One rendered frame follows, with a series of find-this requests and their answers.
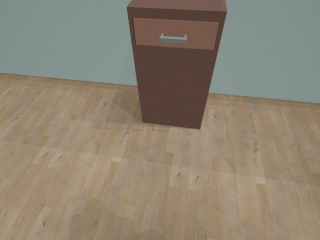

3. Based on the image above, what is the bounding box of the cabinet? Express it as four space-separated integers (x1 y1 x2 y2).
126 0 227 129

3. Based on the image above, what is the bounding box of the drawer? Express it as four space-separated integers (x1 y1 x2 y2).
133 18 219 50

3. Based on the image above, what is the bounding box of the handle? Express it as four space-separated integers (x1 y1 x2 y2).
159 33 187 44

